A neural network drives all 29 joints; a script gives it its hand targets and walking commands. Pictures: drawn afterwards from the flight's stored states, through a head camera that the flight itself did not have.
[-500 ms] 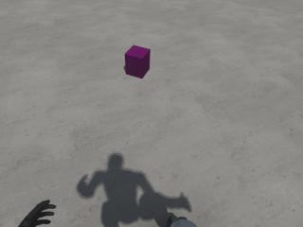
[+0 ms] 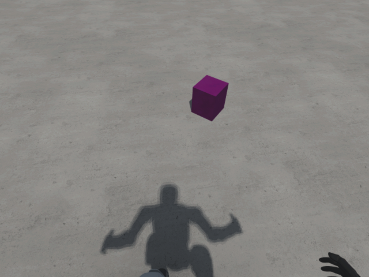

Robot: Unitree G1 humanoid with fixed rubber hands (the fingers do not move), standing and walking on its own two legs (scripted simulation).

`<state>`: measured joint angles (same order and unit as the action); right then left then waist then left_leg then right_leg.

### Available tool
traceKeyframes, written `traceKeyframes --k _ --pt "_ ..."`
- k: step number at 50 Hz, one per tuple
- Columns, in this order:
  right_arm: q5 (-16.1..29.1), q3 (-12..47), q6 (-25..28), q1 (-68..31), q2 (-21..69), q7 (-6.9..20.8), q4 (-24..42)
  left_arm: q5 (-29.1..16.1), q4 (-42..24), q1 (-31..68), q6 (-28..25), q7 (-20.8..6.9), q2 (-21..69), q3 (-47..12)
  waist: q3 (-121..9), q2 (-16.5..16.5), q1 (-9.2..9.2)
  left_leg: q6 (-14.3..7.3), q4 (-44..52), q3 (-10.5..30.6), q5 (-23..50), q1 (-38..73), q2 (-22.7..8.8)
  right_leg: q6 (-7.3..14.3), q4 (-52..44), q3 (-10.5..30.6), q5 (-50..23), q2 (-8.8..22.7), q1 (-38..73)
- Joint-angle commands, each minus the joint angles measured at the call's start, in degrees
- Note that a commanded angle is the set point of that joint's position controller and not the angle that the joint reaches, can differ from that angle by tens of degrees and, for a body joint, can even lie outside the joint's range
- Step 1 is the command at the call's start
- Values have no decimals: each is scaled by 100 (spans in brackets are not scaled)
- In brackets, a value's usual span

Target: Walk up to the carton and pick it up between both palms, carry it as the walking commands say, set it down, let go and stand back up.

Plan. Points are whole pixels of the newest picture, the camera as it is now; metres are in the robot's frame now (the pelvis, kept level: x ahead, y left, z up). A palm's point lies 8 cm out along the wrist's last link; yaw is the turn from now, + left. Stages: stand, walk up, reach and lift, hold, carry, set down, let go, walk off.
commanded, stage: walk up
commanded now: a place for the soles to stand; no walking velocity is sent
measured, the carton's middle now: (209, 98) +1.54 -0.07 -0.64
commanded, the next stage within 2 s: none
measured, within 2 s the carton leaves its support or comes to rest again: neither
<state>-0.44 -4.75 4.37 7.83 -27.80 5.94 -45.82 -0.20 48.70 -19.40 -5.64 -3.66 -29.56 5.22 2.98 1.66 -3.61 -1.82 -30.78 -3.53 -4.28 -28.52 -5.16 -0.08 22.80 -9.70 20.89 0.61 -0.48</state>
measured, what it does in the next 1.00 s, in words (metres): walks ahead: left foot, then right foot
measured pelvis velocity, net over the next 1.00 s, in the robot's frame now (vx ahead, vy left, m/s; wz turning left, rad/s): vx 0.49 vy -0.02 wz -0.02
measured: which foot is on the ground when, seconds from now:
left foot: up 0.00-0.00, down 0.02-0.48, up 0.50-0.88, down 0.90-1.00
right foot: down 0.00-0.04, up 0.06-0.46, down 0.48-0.92, up 0.94-1.00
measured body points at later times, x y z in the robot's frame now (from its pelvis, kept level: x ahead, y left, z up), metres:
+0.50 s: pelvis +0.26 -0.03 -0.01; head +0.27 -0.04 +0.44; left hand +0.47 +0.28 -0.07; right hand +0.25 -0.40 -0.10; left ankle +0.17 +0.11 -0.73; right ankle +0.37 -0.15 -0.73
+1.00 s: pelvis +0.49 -0.02 -0.01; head +0.51 +0.00 +0.44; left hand +0.56 +0.32 -0.12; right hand +0.64 -0.36 -0.06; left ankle +0.58 +0.08 -0.73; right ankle +0.41 -0.16 -0.67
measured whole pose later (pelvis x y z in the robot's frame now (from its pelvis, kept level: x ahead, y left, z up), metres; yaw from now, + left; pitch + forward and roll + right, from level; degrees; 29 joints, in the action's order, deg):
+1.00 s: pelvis +0.49 -0.02 -0.01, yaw -1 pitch -2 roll +0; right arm 0.1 -5.0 5.9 10.9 -27.2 2.9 -43.8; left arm -0.3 46.1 -18.3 -3.5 -2.4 -28.2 3.5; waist 3.4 -2.6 -2.0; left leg -2.6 -34.5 -6.2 -10.8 -22.2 -2.4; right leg 2.2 60.5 0.2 23.4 2.5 -19.2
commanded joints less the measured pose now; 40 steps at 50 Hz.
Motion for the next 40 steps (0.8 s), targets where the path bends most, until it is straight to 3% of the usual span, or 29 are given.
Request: traceKeyframes --k 1,2,3,4,5,6,7,8,12,15,19,21,22,23,24,25,26,27,28,29,31,33,36,40 --pt "-31 -316 119 912 -1006 -127 36 -58 -472 426 -3 93 -971 141 -603 -128 797 -281 335 -223 -448 2354 362 712 1049 338 -2890 965 -1096" --pt "-122 -445 160 1733 -1380 -246 -85 -64 -606 322 13 120 -667 6 -1429 591 1155 -550 412 999 -1188 3711 -550 489 2864 189 -1920 678 -2031" --pt "-96 -550 164 1704 -1903 -303 106 -127 -741 -102 38 121 -445 -37 -1779 1449 1016 -1117 1284 3715 -2615 4554 -2028 286 4324 479 924 -144 -3680" --pt "114 -558 152 1353 -1849 -323 150 -28 -628 55 89 160 -1019 78 -1460 463 936 -1283 1590 3794 -2958 3823 -2094 348 4804 1502 557 34 -3818" --pt "152 -471 161 1000 -1627 -353 142 -17 -559 154 69 148 -1070 75 -890 305 768 -1287 1630 3028 -2773 3147 -1883 379 4769 1590 121 230 -3859" --pt "143 -389 173 812 -1407 -366 128 -14 -417 35 50 133 -1015 66 -518 370 597 -1120 1738 2215 -2324 2644 -1550 359 4402 1597 -181 425 -3755" --pt "108 -318 186 597 -1224 -370 191 18 -306 -50 48 96 -992 80 -332 483 459 -994 1824 1597 -1973 2238 -1301 270 4077 1528 -298 568 -3572" --pt "87 -270 209 448 -1132 -360 229 62 -193 -137 68 32 -976 104 -283 551 365 -992 1886 1250 -1606 1970 -1213 168 3857 1443 -327 641 -3354" --pt "26 -333 289 586 -1296 -310 282 83 -233 402 128 -148 -732 136 -108 519 484 -1163 2202 773 -1805 1836 -1184 -11 2726 1186 -667 728 -3325" --pt "20 -369 296 614 -1315 -280 320 97 -314 864 146 -245 -558 139 61 524 556 -1049 2223 431 -1739 1758 -1012 -22 1894 876 -1289 770 -3177" --pt "55 -410 267 909 -1354 -268 236 81 -461 1326 144 -310 -493 185 161 417 644 -872 2087 160 -1322 1747 -909 51 1032 546 -1845 576 -2495" --pt "53 -414 228 972 -1394 -284 198 85 -492 1382 142 -295 -502 200 155 431 602 -847 1835 192 -740 1863 -997 114 846 455 -1624 457 -2232" --pt "45 -403 201 980 -1389 -300 182 96 -484 1313 131 -268 -516 204 92 400 526 -819 1516 147 -333 1909 -1016 171 710 416 -1423 356 -2029" --pt "28 -357 174 993 -1306 -321 176 124 -427 1059 106 -214 -589 227 -96 167 340 -717 850 -60 151 1751 -898 272 524 390 -1196 204 -1463" --pt "0 -250 147 1043 -1087 -333 192 146 -241 325 58 -127 -780 305 -581 -381 -35 -554 -559 -360 579 1196 -584 482 336 541 -895 128 -258" --pt "16 -80 157 1091 -664 -354 414 171 -205 -498 10 -21 -1335 497 -1392 -1527 -460 -231 -2668 -547 -346 -123 -116 964 152 2338 194 1361 1067" --pt "62 -72 180 1252 -714 -382 531 56 -403 -459 2 43 -1786 621 -1524 -1797 -339 -135 -3613 142 -2544 -1317 549 1598 -736 4541 877 2562 1352" --pt "63 -177 149 1024 -1191 -434 416 -72 -427 -31 8 59 -1633 543 -1198 -812 -201 -191 -3918 926 -2126 -1336 238 1618 -660 4021 751 2481 850" --pt "112 -225 153 1111 -1255 -404 283 -112 -428 234 7 68 -1341 419 -816 -556 -18 -127 -3703 982 -1746 -1191 129 1502 -611 3205 458 2179 287" --pt "97 -239 136 1381 -1194 -376 124 -80 -466 490 10 88 -1135 337 -480 -647 159 -21 -3316 921 -1576 -1028 -12 1362 -694 2571 313 1910 -180" --pt "-20 -269 77 1694 -1122 -282 -111 5 -531 779 -23 82 -982 254 -198 -1016 284 178 -2799 736 -1243 -538 -142 1309 -971 1769 -228 1626 -930" --pt "-25 -255 25 1409 -998 -193 -32 45 -550 720 -67 53 -1008 271 -77 -992 245 213 -2192 551 -1113 -375 -195 1323 -1083 1420 -332 1612 -1212" --pt "-52 -218 7 845 -850 -108 133 32 -570 595 -88 24 -1063 285 81 -1018 152 189 -1398 226 -672 -318 -264 1262 -1169 1208 87 1527 -1267" --pt "-19 -198 22 331 -736 -50 323 23 -645 479 -67 31 -1117 285 186 -916 130 99 -570 3 -166 66 -95 1103 -1033 1017 -242 1428 -1186"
